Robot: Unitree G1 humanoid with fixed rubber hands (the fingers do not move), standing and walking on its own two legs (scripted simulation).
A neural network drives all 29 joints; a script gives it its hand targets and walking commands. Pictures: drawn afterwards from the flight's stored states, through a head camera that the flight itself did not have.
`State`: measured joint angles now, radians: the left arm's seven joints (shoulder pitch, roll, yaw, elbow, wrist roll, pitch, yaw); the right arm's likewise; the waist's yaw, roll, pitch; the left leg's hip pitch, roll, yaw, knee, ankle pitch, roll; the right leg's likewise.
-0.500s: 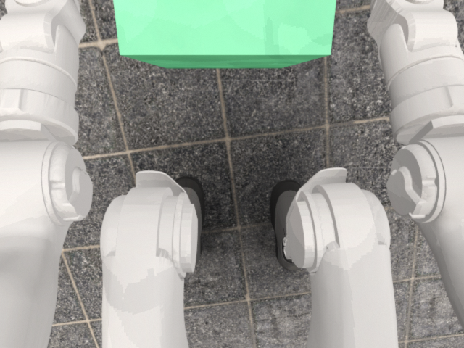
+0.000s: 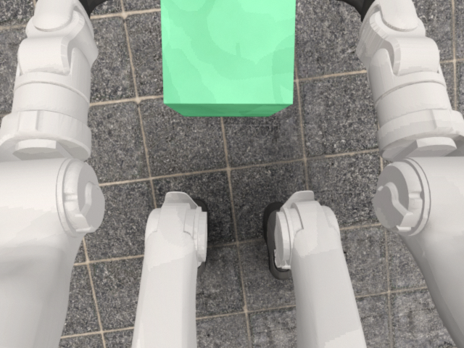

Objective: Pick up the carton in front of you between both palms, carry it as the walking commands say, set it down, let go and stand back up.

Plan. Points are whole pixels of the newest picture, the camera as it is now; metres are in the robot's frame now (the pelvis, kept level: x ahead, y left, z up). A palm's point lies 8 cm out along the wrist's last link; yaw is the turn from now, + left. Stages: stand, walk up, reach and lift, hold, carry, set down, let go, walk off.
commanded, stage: set down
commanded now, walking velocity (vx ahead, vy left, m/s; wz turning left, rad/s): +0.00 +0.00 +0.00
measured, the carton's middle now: (227, 61) +0.56 +0.03 -0.33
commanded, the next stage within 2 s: let go in 0.58 s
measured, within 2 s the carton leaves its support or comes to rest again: neither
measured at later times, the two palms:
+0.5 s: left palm out of the picture +0.57 +0.23 +0.04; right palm out of the picture +0.57 -0.16 +0.04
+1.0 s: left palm out of the picture +0.46 +0.24 +0.14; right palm out of the picture +0.47 -0.19 +0.14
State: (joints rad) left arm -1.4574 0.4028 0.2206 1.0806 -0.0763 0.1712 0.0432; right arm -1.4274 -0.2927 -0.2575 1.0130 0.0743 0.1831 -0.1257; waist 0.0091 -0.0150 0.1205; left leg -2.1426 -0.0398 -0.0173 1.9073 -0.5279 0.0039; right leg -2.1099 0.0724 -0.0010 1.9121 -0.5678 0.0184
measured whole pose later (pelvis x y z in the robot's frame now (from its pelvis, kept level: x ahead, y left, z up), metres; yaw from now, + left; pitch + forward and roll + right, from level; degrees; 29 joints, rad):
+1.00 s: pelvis +0.07 +0.00 +0.26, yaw +2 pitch +38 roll -1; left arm -0.63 0.23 0.26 0.68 0.09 0.10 -0.05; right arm -0.61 -0.18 -0.23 0.65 -0.08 0.11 0.01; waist 0.00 -0.01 -0.07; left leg -1.21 -0.04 -0.04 0.82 -0.26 0.01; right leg -1.18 0.04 0.04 0.82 -0.30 0.00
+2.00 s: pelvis +0.12 +0.00 +0.32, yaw +2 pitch -4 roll +0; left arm 0.22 0.23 0.04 0.48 0.02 0.11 -0.04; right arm 0.20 -0.22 -0.03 0.46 -0.03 0.14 0.03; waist 0.00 -0.01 0.08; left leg -0.12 -0.03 -0.05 0.47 -0.28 0.01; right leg -0.10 0.04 0.05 0.47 -0.30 -0.01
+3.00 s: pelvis +0.12 +0.00 +0.33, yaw +2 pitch -2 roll +0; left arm 0.17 0.37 0.02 0.89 0.02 0.00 0.02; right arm 0.15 -0.36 -0.02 0.92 -0.03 -0.01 -0.02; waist 0.00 -0.01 0.01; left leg -0.13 -0.03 -0.04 0.40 -0.24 0.02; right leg -0.10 0.03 0.06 0.40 -0.26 -0.01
